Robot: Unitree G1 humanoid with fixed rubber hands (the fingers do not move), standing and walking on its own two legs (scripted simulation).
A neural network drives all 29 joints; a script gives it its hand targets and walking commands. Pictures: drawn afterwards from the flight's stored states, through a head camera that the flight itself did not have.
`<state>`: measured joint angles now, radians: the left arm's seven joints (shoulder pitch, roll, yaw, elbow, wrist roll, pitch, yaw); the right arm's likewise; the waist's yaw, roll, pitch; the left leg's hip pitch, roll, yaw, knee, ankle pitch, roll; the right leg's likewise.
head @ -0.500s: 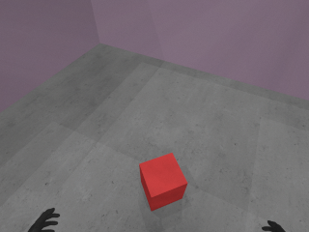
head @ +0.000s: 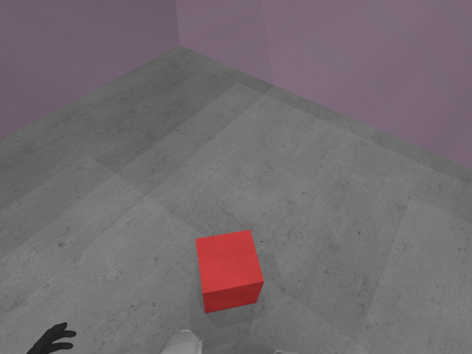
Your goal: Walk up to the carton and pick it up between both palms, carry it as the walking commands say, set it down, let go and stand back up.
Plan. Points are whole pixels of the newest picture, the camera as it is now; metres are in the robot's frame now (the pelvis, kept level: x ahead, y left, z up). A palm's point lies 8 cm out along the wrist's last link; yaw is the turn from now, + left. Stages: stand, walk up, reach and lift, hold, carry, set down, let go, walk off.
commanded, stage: walk up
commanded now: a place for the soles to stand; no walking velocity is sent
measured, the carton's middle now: (227, 272) +0.49 +0.02 -0.62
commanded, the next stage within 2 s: reach and lift in 1.84 s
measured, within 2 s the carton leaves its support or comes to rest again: neither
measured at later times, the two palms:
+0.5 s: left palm out of the picture +0.11 +0.27 -0.07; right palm (449, 306) +0.23 -0.40 -0.08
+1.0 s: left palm out of the picture +0.09 +0.28 -0.07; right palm (427, 285) +0.27 -0.36 -0.07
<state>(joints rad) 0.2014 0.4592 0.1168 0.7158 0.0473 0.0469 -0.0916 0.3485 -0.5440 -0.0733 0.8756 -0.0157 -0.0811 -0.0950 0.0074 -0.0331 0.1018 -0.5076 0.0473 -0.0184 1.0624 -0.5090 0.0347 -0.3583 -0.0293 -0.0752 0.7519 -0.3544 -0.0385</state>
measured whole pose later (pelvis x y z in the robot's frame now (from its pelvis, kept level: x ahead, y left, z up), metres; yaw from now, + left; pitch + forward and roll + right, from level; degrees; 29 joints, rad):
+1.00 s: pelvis +0.07 -0.07 +0.01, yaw +16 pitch -2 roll +0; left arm 0.10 0.46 0.04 0.94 0.01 -0.03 0.01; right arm 0.13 -0.45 -0.03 0.93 -0.01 -0.02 0.01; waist 0.02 0.00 0.06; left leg -0.31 -0.05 -0.09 0.67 -0.32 0.01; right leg -0.26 -0.10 -0.15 0.65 -0.35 0.01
